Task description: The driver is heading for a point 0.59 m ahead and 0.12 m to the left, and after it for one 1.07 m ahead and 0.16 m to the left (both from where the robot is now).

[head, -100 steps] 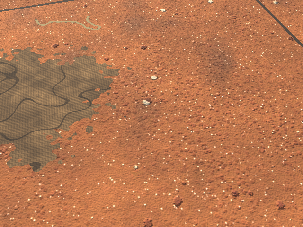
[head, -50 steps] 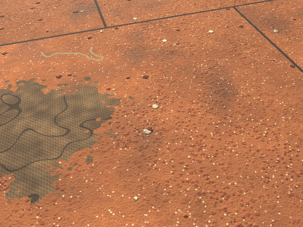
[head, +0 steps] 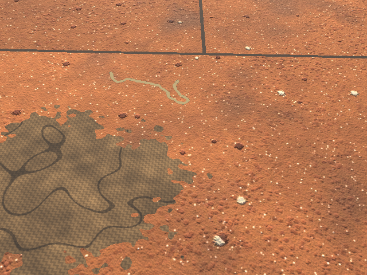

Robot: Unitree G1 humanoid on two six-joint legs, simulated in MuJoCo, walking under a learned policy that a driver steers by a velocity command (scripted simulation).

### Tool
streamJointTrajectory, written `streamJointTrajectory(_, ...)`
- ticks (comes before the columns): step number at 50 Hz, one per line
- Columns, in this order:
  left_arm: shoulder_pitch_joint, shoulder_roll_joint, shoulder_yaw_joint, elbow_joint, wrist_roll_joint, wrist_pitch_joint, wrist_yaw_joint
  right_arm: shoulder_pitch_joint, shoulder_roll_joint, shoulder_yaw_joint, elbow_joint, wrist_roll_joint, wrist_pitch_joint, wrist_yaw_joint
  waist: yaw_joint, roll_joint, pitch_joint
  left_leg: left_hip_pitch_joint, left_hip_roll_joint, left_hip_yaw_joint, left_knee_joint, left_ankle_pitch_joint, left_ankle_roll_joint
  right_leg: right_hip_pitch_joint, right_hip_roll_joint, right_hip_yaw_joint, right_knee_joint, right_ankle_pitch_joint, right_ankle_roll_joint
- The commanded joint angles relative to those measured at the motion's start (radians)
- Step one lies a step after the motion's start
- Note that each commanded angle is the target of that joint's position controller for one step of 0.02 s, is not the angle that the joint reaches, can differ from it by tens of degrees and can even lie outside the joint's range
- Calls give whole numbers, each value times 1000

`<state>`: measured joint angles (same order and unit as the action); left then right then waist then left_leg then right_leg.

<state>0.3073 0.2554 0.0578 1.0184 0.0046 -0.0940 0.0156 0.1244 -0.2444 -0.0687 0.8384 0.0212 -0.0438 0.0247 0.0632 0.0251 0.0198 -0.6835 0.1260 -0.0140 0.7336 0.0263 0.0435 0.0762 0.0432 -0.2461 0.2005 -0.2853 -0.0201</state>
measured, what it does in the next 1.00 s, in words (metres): walks ahead, turning left: left foot, then right foot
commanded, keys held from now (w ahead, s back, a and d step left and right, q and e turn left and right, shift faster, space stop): w+q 0.54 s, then w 0.36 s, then w+e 0.10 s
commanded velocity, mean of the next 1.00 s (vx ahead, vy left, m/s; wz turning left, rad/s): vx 0.50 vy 0.00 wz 0.41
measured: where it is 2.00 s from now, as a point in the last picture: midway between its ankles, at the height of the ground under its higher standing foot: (148, 150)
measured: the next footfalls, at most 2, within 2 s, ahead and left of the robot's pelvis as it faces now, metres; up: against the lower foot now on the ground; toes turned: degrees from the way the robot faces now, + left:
left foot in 0.12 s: +0.25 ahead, +0.13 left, +0.00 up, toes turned +8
right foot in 0.62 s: +0.57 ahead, -0.01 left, +0.00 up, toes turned +24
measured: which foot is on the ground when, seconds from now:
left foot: up 0.00-0.10, down 0.12-0.64, up 0.66-1.00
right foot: down 0.00-0.14, up 0.16-0.60, down 0.62-1.00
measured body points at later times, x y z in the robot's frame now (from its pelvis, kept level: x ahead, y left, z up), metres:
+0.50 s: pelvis +0.29 +0.05 +0.01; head +0.32 +0.08 +0.46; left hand +0.44 +0.35 -0.09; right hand +0.42 -0.21 -0.10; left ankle +0.21 +0.12 -0.74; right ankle +0.53 -0.07 -0.69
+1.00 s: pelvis +0.57 +0.10 +0.01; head +0.60 +0.11 +0.46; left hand +0.43 +0.35 -0.12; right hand +0.86 -0.01 -0.08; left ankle +0.65 +0.32 -0.69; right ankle +0.54 -0.02 -0.74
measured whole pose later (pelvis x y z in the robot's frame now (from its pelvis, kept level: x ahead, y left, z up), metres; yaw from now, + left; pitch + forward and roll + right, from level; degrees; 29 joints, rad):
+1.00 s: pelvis +0.57 +0.10 +0.01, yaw +24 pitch +2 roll -1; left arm 0.38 0.26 0.05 0.93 -0.02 -0.08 -0.01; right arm 0.09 -0.26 -0.04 0.67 0.01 -0.07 0.01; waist 0.11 0.04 0.02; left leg -0.63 0.09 -0.05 0.63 -0.02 0.00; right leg -0.04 0.05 -0.01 0.24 -0.24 -0.03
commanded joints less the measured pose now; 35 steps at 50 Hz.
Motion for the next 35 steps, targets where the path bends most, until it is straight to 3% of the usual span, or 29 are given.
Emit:
streamJointTrajectory(1, 19, 176, 35, -42, -14, 13, 6, -139, -30, 7, -123, 2, -12, 27, 9, -33, 102, -53, -16, 53, -74, -54, 23, 9, -333, 63, -24, 450, -134)
streamJointTrajectory(3, -1, 202, 43, -55, -18, 28, 8, -118, -61, -5, -147, 4, -8, 39, -27, -73, 57, 44, -72, 109, -92, -150, 56, 49, -340, 30, 86, 754, -111)
streamJointTrajectory(4, -14, 217, 48, -64, -19, 36, 12, -63, -87, -19, -146, 5, -4, 41, -65, -100, 11, 132, -112, 138, -86, -199, 76, 56, -338, 17, 188, 929, -99)
streamJointTrajectory(5, -30, 225, 50, -73, -19, 46, 15, 52, -128, -42, -126, 9, -2, 40, -133, -110, -54, 283, -158, 156, -106, -216, 105, 28, -324, 2, 355, 1030, -83)
streamJointTrajectory(6, -42, 216, 44, -85, -20, 48, 17, 223, -193, -79, -85, 12, 1, 27, -221, -81, -141, 548, -190, 127, -176, -159, 147, -100, -284, -12, 593, 940, -44)
streamJointTrajectory(7, -8, 137, 20, -121, 5, 35, 12, 327, -301, -111, -61, 11, 12, 0, -212, 109, -231, 866, 20, -231, -207, -212, 239, -438, -194, -17, 949, 398, 10)
streamJointTrajectory(8, 25, 50, -12, -168, 0, -9, -5, 284, -336, -104, -96, 1, -3, 4, -128, 228, -366, 1078, 224, -816, -397, -340, 421, -750, 13, 202, 1220, -299, 42)
streamJointTrajectory(9, -111, 145, 11, -195, -38, -47, -21, 295, -240, -76, -99, -11, -15, 10, -190, 103, -333, 1073, 205, -763, -460, -329, 360, -863, -43, 346, 1249, -253, 12)
streamJointTrajectory(10, -157, 150, 11, -214, -57, -66, -26, 252, -196, -64, -99, -12, -26, 8, -169, 73, -209, 954, 171, -596, -453, -253, 316, -896, -88, 334, 1189, -164, -15)
streamJointTrajectory(11, -151, 137, 11, -200, -40, -70, -18, 175, -169, -56, -113, -8, -32, 8, -115, -27, -136, 796, 121, -473, -456, -150, 278, -839, -134, 333, 1089, -93, -17)
streamJointTrajectory(12, -137, 152, 23, -188, -22, -60, -13, 117, -135, -45, -129, -10, -35, 6, -79, -27, -96, 679, 85, -387, -468, -52, 253, -766, -164, 333, 1002, -54, -10)
streamJointTrajectory(13, -117, 154, 28, -186, -16, -43, -15, 93, -124, -38, -143, -19, -36, 2, -52, -11, -85, 603, 65, -355, -491, -8, 247, -705, -177, 338, 968, -28, 0)
streamJointTrajectory(15, -117, 129, 27, -198, 1, -19, -15, 105, -147, -42, -144, -11, -40, -8, -38, -14, -70, 526, 46, -309, -515, 77, 258, -673, -171, 318, 883, 6, 37)
streamJointTrajectory(17, -188, 109, 22, -227, 11, -8, -9, 138, -178, -50, -139, -7, -40, -24, -50, -10, -40, 484, 22, -264, -529, 94, 251, -696, -152, 303, 753, 99, 71)
streamJointTrajectory(22, -366, 80, 5, -286, -2, -18, -19, 202, -191, -54, -125, -4, -28, -39, -119, 57, -4, 427, -39, -223, -516, -84, 174, -608, -74, 285, 387, 386, 78)
streamJointTrajectory(24, -400, 97, 7, -307, -11, -23, -25, 230, -190, -55, -111, 1, -26, -38, -132, 70, -2, 452, -19, -264, -490, -121, 164, -585, -63, 302, 338, 402, 70)
streamJointTrajectory(27, -391, 139, 20, -317, -14, -38, -37, 239, -179, -54, -108, 3, -17, -47, -115, 88, -10, 545, 21, -350, -401, -133, 151, -565, -61, 334, 280, 319, 45)
streamJointTrajectory(29, -311, 156, 28, -294, -12, -50, -42, 230, -170, -51, -110, -5, -8, -52, -77, 119, -31, 586, 34, -367, -332, -58, 137, -486, -58, 306, 261, 253, 12)
streamJointTrajectory(30, -218, 177, 41, -266, -2, -56, -39, 231, -141, -40, -112, -8, -7, -51, -34, 113, -82, 583, -11, -341, -236, 33, 114, -354, -54, 287, 231, 250, -17)
streamJointTrajectory(31, -82, 216, 53, -248, 14, -60, -35, 233, -95, -19, -125, -19, -8, -46, 25, 51, -206, 495, -67, -282, -5, -21, 80, -123, -171, 393, 262, 224, -76)
streamJointTrajectory(32, 56, 307, 79, -213, 27, -49, -34, 374, -36, -2, -135, 3, -19, -44, -7, -234, -339, 151, -215, -157, 348, -333, -7, 233, -382, 817, 203, 53, -242)
streamJointTrajectory(33, 83, 250, 69, -189, -7, -42, -47, 412, -91, -4, -120, 19, -26, -46, -3, -320, -331, -35, -204, -177, 512, -615, -17, 276, -448, 1076, 88, -191, -285)
streamJointTrajectory(34, 21, 172, 48, -206, -21, -38, -47, 314, -166, -21, -123, 24, -26, -45, 15, -194, -182, -104, -155, -197, 577, -539, -13, 159, -412, 956, 69, -272, -240)
streamJointTrajectory(35, -41, 143, 36, -221, -12, -29, -45, 223, -174, -22, -141, 11, -26, -46, 8, -111, -101, -90, -113, -154, 563, -461, -9, 29, -370, 808, 65, -196, -203)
